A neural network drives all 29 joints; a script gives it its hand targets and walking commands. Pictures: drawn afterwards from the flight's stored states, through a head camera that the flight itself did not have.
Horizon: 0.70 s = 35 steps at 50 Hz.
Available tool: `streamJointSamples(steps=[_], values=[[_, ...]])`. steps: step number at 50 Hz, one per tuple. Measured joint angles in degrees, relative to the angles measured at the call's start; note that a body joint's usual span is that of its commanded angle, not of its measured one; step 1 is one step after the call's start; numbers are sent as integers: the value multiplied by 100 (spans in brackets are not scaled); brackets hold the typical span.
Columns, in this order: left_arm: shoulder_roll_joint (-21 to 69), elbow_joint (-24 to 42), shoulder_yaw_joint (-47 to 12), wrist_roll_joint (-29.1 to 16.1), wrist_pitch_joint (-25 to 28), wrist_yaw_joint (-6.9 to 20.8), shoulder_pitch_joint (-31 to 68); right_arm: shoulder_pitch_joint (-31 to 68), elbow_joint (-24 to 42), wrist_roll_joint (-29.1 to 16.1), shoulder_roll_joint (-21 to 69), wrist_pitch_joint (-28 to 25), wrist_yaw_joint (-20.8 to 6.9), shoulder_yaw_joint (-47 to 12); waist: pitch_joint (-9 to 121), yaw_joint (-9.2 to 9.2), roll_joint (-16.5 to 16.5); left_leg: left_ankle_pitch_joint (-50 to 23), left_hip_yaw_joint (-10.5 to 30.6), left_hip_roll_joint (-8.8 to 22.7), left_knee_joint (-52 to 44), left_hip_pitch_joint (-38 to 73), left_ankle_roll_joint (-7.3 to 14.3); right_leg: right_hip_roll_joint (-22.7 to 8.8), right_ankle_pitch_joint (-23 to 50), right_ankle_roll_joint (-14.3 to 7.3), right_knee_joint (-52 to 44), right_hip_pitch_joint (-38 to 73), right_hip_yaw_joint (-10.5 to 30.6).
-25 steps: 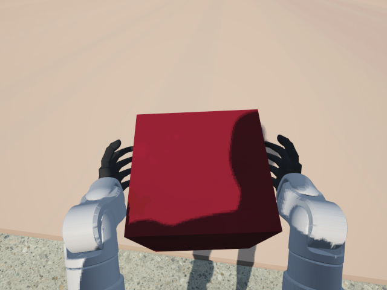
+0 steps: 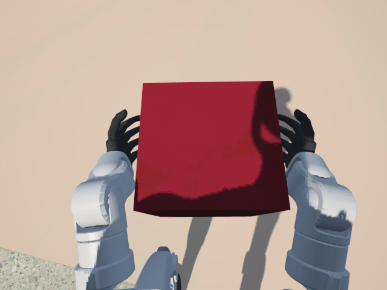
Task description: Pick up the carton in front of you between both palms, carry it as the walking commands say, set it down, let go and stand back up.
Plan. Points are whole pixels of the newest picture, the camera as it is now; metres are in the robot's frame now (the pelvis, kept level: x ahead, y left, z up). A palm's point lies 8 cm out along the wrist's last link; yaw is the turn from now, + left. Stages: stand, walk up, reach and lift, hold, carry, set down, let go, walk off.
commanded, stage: carry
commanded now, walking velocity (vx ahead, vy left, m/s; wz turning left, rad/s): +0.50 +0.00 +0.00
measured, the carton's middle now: (206, 161) +0.37 +0.02 +0.06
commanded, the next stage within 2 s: none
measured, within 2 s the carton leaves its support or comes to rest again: neither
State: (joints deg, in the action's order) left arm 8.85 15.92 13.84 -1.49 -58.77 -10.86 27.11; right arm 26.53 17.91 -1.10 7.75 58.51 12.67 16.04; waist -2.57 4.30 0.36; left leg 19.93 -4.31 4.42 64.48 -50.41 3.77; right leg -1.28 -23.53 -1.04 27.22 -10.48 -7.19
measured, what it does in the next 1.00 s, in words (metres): climbs: left foot 0.07 m higher, then right foot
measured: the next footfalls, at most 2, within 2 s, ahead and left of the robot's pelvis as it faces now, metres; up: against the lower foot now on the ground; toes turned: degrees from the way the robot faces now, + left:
left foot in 0.04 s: +0.22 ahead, +0.12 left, +0.07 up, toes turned +5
right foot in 0.50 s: +0.52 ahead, -0.04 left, +0.07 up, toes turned -5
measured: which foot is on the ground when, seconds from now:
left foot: up 0.00-0.02, down 0.04-0.48, up 0.50-0.96, down 0.98-1.00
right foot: down 0.00-0.08, up 0.10-0.48, down 0.50-1.00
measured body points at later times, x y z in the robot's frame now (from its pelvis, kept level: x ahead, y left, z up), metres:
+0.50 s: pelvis +0.36 +0.02 +0.05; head +0.36 +0.02 +0.50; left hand +0.72 +0.18 +0.23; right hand +0.71 -0.14 +0.23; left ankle +0.19 +0.11 -0.65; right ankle +0.48 -0.04 -0.67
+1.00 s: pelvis +0.69 +0.05 +0.06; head +0.72 +0.05 +0.51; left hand +1.03 +0.20 +0.14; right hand +1.03 -0.11 +0.14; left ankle +0.80 +0.15 -0.67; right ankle +0.49 -0.03 -0.65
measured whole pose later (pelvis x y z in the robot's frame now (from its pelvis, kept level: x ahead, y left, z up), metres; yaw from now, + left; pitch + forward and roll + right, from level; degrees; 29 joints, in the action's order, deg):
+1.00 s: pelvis +0.69 +0.05 +0.06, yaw -1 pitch +5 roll +2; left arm 10.0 6.3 16.9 3.0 -58.9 -9.3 23.1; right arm 24.5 4.8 2.5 9.7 57.8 10.3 16.5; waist 2.5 -0.5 -1.7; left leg 3.8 -10.1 0.9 28.5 -29.2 2.6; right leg -2.3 -27.5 -0.8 31.6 -2.1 -6.1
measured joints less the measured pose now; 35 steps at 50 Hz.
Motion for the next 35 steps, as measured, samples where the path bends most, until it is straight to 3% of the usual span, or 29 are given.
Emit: streamJointSamples(steps=[2,3,4,5,7,9,13,17,20,23,25,27,30,32,35], values=[[-49,83,-39,-38,-78,-21,-42,-50,50,7,30,37,4,-23,41,3,-80,-305,-161,-123,-891,218,89,-108,-228,108,-64,371,58],[-121,121,-31,-60,-118,-16,-61,-53,13,43,86,8,7,-59,-12,-95,-289,-362,-297,-283,-900,388,98,-325,-312,119,143,451,75],[-207,173,-4,-113,-155,-22,-93,4,-61,81,153,-15,5,-86,-96,-220,-476,-307,-445,-434,-939,597,95,-539,107,61,783,290,190],[-280,232,36,-132,-167,-8,-134,110,-135,139,213,-15,0,-121,-166,-368,-477,-211,-484,-491,-986,761,103,-494,207,49,1887,-99,457],[-351,225,148,-117,-143,12,-158,203,-221,207,290,3,-43,-204,-279,-595,-362,-79,-474,-511,-1241,1136,117,-96,69,-59,4116,-982,882],[-285,212,246,-125,-146,7,-170,127,-185,164,288,41,-96,-259,-329,-774,-262,-77,-449,-534,-1707,1606,73,157,1,-225,5281,-1690,897],[-84,223,366,6,-109,-48,-147,56,-89,-29,177,93,-100,-291,-242,-1019,-96,-133,-435,-547,-2802,2604,87,208,-26,-376,5256,-2821,568],[-43,186,282,209,-98,-136,46,230,-70,-169,-41,159,-23,-308,43,-1142,-4,-107,-322,-527,-3682,3492,47,85,550,-337,3530,-3302,300],[-106,110,264,338,-303,-196,172,414,-235,-187,-127,345,-11,-291,396,-1090,46,90,-232,-504,-4075,4075,-38,64,1082,-340,2052,-3152,164],[-222,-165,276,366,-514,-224,411,598,-428,-108,-155,553,22,-221,667,-862,63,536,-191,-409,-3870,4501,-132,198,1653,-352,773,-2579,-105],[-274,-492,256,370,-632,-242,656,680,-550,13,-212,679,66,-140,801,-638,-71,853,-241,-374,-2703,4346,-138,245,1800,-486,261,-2017,-169],[-238,-711,238,269,-695,-242,765,750,-760,112,-317,701,122,-56,822,-276,9,741,110,-424,-763,3637,-155,343,1526,-631,755,-2026,-178],[-201,-923,235,175,-840,-199,697,755,-1114,256,-163,705,136,246,750,36,-33,468,395,-580,1177,2485,-70,426,1103,-613,740,-1672,-139],[-191,-1002,327,151,-813,-184,608,787,-1219,395,37,699,95,404,653,65,-45,166,408,-521,1282,1892,-57,441,1033,-553,511,-1351,-122],[-201,-949,352,150,-687,-94,490,767,-1195,493,179,602,21,438,535,-4,-61,-230,366,-320,655,1247,-112,440,886,-571,216,-943,-88]])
